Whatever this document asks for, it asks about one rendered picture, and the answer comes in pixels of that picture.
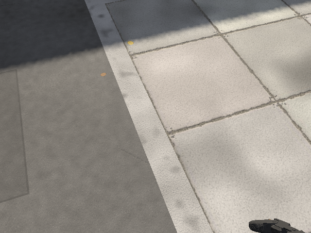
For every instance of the robot right hand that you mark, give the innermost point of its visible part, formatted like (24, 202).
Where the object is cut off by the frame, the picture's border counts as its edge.
(272, 226)

